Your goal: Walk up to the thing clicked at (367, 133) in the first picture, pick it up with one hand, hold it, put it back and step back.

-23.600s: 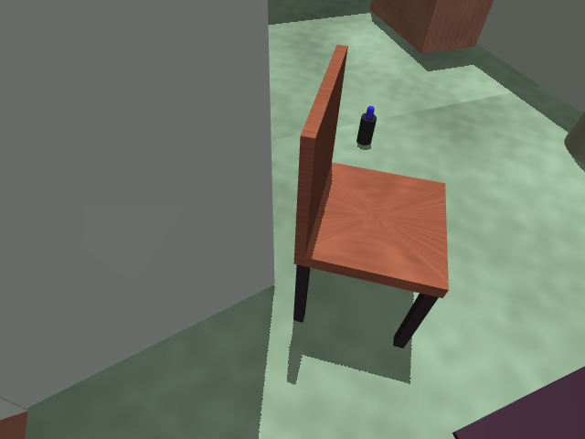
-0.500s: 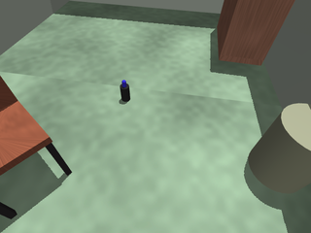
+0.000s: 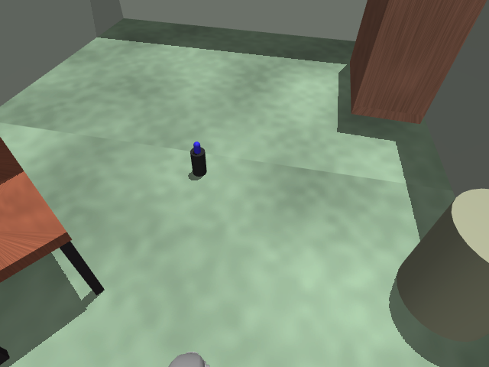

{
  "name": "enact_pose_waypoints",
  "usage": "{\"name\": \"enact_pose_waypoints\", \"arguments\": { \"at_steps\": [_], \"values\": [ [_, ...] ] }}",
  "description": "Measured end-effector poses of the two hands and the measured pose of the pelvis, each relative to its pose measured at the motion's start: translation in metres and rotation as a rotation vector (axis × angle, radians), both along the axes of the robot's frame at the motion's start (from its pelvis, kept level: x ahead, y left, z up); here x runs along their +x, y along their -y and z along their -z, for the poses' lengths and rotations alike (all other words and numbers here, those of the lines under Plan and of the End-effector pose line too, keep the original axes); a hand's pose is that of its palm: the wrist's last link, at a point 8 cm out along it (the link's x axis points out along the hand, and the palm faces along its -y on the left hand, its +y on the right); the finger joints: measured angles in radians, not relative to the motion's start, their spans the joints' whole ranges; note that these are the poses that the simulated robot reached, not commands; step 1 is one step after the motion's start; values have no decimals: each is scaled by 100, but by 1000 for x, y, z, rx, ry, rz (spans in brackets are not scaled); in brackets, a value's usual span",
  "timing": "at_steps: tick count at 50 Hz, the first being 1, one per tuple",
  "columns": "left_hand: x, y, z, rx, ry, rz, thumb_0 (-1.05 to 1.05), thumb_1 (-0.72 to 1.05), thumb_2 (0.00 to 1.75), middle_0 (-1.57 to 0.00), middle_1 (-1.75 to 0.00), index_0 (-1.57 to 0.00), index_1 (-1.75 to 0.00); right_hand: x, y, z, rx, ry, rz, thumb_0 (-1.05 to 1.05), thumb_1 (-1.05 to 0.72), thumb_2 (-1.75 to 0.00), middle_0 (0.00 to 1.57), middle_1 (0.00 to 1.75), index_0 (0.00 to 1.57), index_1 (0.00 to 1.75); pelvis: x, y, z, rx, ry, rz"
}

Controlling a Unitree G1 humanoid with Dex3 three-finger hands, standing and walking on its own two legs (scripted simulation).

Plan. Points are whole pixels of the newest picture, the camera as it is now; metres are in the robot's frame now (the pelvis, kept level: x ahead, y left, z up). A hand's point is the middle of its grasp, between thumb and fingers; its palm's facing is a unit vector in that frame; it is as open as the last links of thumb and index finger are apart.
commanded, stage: walk up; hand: left
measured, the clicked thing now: (198, 157) +1.31 +0.27 -0.66
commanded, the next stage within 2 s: none
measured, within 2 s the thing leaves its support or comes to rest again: neither
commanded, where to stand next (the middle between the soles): +0.96 +0.04 m, yaw +1 degrees
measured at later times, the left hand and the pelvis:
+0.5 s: hand (87, 313) +0.25 +0.31 -0.13, palm faces -0.09 -0.93 -0.36, open 7.4 cm; pelvis +0.16 +0.03 +0.00, yaw -2 degrees
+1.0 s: hand (101, 280) +0.34 +0.33 -0.18, palm faces +0.01 -0.94 -0.33, open 7.4 cm; pelvis +0.34 +0.05 -0.02, yaw +2 degrees
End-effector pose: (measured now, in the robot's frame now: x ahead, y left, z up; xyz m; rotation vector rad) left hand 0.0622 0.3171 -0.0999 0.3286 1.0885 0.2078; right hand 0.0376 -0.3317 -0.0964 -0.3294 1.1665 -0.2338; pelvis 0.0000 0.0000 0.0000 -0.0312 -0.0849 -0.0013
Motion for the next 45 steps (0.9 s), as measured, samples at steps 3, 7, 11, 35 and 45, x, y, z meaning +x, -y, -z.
{"name": "enact_pose_waypoints", "arguments": {
  "at_steps": [3, 7, 11, 35, 45],
  "values": [
    [13, -12, 11, -25, -11, -4, 0, 90, 89, -20, -31, -21, -30, 16, -8, -9, -30, 3, -5, 1, -91, -90, 20, 30, 20, 30, 17, -11, 2, -11, -10, -5],
    [41, -36, 32, -39, -26, 15, 0, 90, 89, -20, -31, -21, -30, 31, -20, -12, -95, 20, 3, 1, -91, -90, 20, 30, 20, 30, 41, -34, 16, -6, -18, -6],
    [72, -47, 37, -44, -53, 32, 1, 90, 90, -20, -30, -21, -30, 28, -39, -13, -97, -3, 48, 1, -91, -90, 20, 30, 20, 30, 60, -43, 13, 18, -16, -6],
    [231, -9, -11, 35, 21, 9, 0, 90, 90, -20, -30, -21, -30, 255, -19, 28, 33, 42, -46, 1, -91, -90, 20, 30, 20, 30, 231, -9, 10, 16, -7, 4],
    [242, -34, 14, -15, -76, -61, 0, 90, 89, -20, -31, -21, -30, 375, -45, -1, -10, 92, -164, 1, -91, -90, 20, 30, 20, 30, 302, -30, 10, -11, -25, -36]
  ]
}}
